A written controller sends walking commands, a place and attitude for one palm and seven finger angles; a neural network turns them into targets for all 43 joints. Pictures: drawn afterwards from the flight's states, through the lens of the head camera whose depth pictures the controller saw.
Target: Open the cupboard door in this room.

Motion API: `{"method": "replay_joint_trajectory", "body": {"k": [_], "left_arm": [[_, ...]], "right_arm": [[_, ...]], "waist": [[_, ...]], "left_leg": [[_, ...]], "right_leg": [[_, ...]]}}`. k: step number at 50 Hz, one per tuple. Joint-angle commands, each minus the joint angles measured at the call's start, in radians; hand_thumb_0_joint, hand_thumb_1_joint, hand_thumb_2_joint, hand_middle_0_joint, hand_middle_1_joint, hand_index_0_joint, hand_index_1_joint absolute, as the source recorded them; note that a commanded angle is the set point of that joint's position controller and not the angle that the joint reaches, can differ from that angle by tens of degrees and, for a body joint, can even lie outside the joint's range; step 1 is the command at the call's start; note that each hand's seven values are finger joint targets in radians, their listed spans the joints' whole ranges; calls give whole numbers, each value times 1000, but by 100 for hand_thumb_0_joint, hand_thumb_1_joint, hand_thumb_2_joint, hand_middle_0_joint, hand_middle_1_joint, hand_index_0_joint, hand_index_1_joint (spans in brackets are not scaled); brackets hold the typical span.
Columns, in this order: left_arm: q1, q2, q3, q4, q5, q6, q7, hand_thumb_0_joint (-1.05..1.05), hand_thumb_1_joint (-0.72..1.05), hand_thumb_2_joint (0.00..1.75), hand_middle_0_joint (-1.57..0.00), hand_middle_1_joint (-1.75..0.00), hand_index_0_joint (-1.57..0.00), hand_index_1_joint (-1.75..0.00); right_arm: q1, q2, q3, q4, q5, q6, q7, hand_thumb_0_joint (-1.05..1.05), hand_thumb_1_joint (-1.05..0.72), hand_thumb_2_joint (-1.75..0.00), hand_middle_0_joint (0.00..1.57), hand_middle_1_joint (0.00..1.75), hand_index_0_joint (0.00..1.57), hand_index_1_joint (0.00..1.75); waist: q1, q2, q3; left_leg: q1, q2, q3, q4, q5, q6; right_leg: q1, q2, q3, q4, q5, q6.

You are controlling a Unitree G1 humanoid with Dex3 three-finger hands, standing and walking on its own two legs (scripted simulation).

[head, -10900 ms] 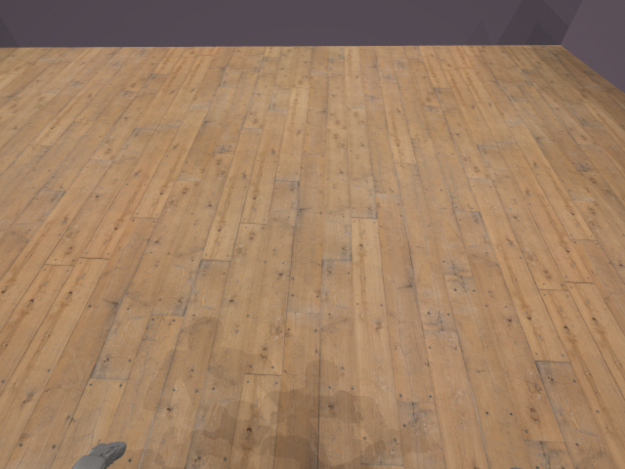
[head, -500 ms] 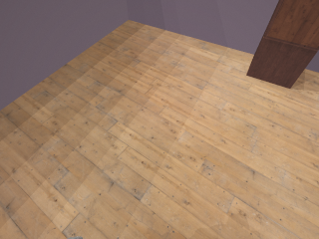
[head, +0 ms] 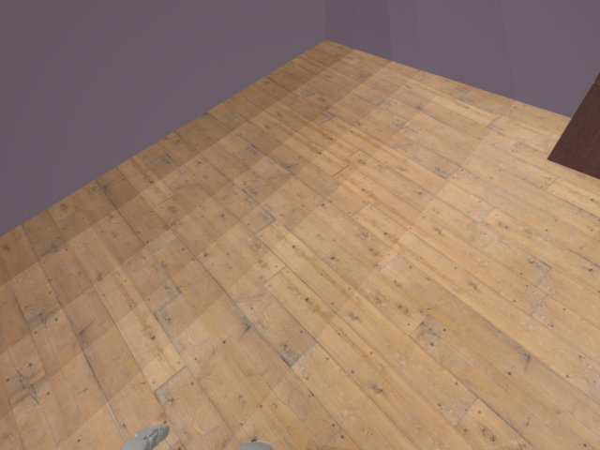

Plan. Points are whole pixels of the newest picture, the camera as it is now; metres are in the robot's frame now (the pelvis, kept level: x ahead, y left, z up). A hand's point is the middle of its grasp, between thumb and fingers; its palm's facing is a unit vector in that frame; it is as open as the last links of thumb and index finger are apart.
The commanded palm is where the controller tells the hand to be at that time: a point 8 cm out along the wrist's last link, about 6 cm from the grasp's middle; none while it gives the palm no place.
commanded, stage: turn or walk to find it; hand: left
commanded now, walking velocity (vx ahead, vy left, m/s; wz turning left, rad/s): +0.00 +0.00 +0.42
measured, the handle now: out of the picture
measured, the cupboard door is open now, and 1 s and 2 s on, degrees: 0 0 0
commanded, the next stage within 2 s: none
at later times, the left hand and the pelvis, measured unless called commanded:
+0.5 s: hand out of the picture -0.09 +0.21 -0.18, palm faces +0.31 -0.92 -0.22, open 7.4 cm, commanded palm none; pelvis -0.03 +0.01 +0.00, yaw +15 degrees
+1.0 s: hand out of the picture +0.00 +0.23 -0.14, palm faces +0.40 -0.88 -0.25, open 7.4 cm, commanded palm none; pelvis -0.04 -0.01 +0.01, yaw +25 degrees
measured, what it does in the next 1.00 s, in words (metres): steps on the spot, turning left: left foot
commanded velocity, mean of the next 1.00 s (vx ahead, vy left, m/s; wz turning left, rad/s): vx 0.00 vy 0.00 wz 0.42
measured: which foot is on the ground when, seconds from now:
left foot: up 0.00-0.46, down 0.48-1.00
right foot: down 0.00-0.50, up 0.52-1.00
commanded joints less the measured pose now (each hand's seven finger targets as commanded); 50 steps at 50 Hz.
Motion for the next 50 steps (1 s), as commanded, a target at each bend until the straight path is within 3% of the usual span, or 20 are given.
{"method": "replay_joint_trajectory", "body": {"k": [1, 3, 5, 11, 17, 20, 22, 23, 24, 25, 26, 27, 28, 31, 35, 41, 44, 47, 49, 50], "left_arm": [[0, 211, 53, -75, 9, -13, 22, 0, 90, 90, -20, -30, -20, -30], [-26, 162, 34, -83, 7, -22, 14, 0, 90, 90, -20, -30, -20, -30], [19, 148, 29, -71, 5, -28, 15, 0, 90, 90, -20, -30, -20, -30], [161, 165, 33, -33, 10, -31, 22, 0, 90, 90, -20, -30, -20, -30], [229, 212, 50, 1, 23, -27, 23, 0, 90, 90, -20, -30, -20, -30], [212, 225, 53, 18, 23, -22, 19, 0, 90, 90, -20, -30, -20, -30], [171, 223, 56, 17, 15, -17, 18, 0, 90, 90, -20, -30, -20, -30], [160, 204, 53, 13, 5, -11, 17, 0, 90, 90, -20, -30, -20, -30], [171, 147, 45, -10, -3, -2, 13, 0, 90, 90, -20, -30, -20, -30], [110, 113, 22, -40, 4, 7, 10, 0, 90, 90, -20, -30, -20, -30], [88, 135, 31, -42, 8, 16, 11, 0, 90, 90, -20, -30, -20, -30], [63, 130, 36, -25, 12, 28, 13, 0, 90, 90, -20, -30, -20, -30], [63, 140, 43, -11, 10, 31, 9, 0, 90, 90, -20, -30, -20, -30], [112, 137, 44, 19, 9, 20, 0, 0, 90, 90, -20, -30, -20, -30], [81, 141, 42, 6, 6, 14, 5, 0, 90, 90, -20, -30, -20, -30], [-8, 117, 32, -47, 0, 14, 10, 0, 90, 90, -20, -30, -20, -30], [-27, 105, 26, -63, -5, 12, 11, 0, 90, 90, -20, -30, -20, -30], [13, 103, 28, -58, -9, 6, 12, 0, 90, 90, -20, -30, -20, -30], [72, 114, 33, -43, -9, -3, 13, 0, 90, 90, -20, -30, -20, -30], [108, 143, 37, -35, -4, -14, 15, 0, 90, 90, -20, -30, -20, -30]], "right_arm": [[-16, -88, -29, -77, -13, 8, 9, 0, -90, -90, 20, 30, 20, 30], [34, -68, -19, -46, -14, 9, 18, 0, -90, -90, 20, 30, 20, 30], [49, -63, -15, -37, -8, 8, 21, 0, -90, -90, 20, 30, 20, 30], [-57, -70, -2, -63, -7, 8, 18, 0, -90, -90, 20, 30, 20, 30], [-140, -42, 23, -87, 8, -12, 12, 0, -90, -90, 20, 30, 20, 30], [-111, -38, 28, -83, 16, -21, 8, 0, -90, -90, 20, 30, 20, 30], [-45, -44, 28, -61, 14, -31, 6, 0, -90, -90, 20, 30, 20, 30], [-9, -73, 22, -51, 12, -40, 8, 0, -90, -90, 20, 30, 20, 30], [8, -163, 1, -54, 1, -49, 5, 0, -90, -90, 20, 30, 20, 30], [23, -222, -10, -55, 3, -40, -2, 0, -90, -90, 20, 30, 20, 30], [17, -213, -8, -50, -3, -32, -5, 0, -90, -90, 20, 30, 20, 30], [-18, -173, 3, -50, -5, -38, -16, 0, -90, -90, 20, 30, 20, 30], [-67, -154, 10, -59, -4, -37, -22, 0, -90, -90, 20, 30, 20, 30], [-72, -136, 17, -66, 4, -50, -25, 0, -90, -90, 20, 30, 20, 30], [-6, -128, 9, -58, 7, -57, -26, 0, -90, -90, 20, 30, 20, 30], [27, -131, -5, -59, -4, -54, -23, 0, -90, -90, 20, 30, 20, 30], [13, -135, -8, -65, -9, -46, -21, 0, -90, -90, 20, 30, 20, 30], [-13, -140, -12, -75, -13, -40, -17, 0, -90, -90, 20, 30, 20, 30], [-26, -134, -13, -81, -6, -39, -14, 0, -90, -90, 20, 30, 20, 30], [-20, -113, -12, -80, 1, -41, -11, 0, -90, -90, 20, 30, 20, 30]], "waist": [[27, -250, 55], [-5, -206, 67], [-1, -215, 30], [64, -193, -27], [111, -235, -106], [91, -257, -138], [46, -235, -158], [19, -147, -169], [9, 113, -169], [-10, 235, -121], [-11, 134, -98], [-2, 170, -44], [22, 157, 2], [45, 88, -41], [28, 68, -91], [7, 73, -92], [7, 95, -85], [28, 107, -88], [59, 78, -108], [76, 5, -121]], "left_leg": [[-151, 40, 41, 483, -61, 13], [-139, 45, 82, 524, 48, -4], [-153, 44, 97, 523, 98, -19], [-158, 75, 111, 400, 35, -42], [-48, 78, 184, 83, -119, -27], [41, 67, 213, -55, -92, -9], [171, 71, 229, -247, 74, 2], [302, 100, 193, -370, 215, 16], [424, 309, -80, -436, 396, 93], [401, 439, -192, -438, 657, 176], [315, 452, -131, -422, 615, 227], [244, 381, -117, -452, 571, 199], [237, 340, -87, -444, 560, 181], [327, 269, -9, -407, 703, 149], [414, 262, -21, -375, 861, 156], [400, 285, -120, -358, 811, 216], [321, 278, -151, -347, 764, 219], [221, 251, -182, -332, 692, 202], [139, 211, -175, -285, 573, 164], [58, 166, -149, -227, 436, 119]], "right_leg": [[-125, -361, 346, -440, -239, -87], [-106, -263, 165, -384, -54, -53], [-17, -237, 91, -354, 66, -47], [150, -299, 106, -315, 217, -98], [264, -353, 83, -227, 516, -157], [257, -355, 59, -182, 560, -147], [189, -331, -10, -116, 476, -87], [86, -292, -66, -30, 367, -32], [-141, -170, -134, 149, 29, 44], [-268, -100, -92, 304, -317, 79], [-235, -105, -27, 398, -306, 67], [-246, -108, 17, 431, -248, 73], [-272, -100, 25, 475, -185, 75], [-295, -80, 28, 538, -87, 93], [-308, -74, 36, 533, -72, 113], [-274, -63, 48, 381, -131, 117], [-177, -42, 41, 247, -153, 101], [-41, -13, 24, 92, -106, 83], [102, -13, 13, -95, 52, 75], [222, -55, 43, -219, 153, 71]]}}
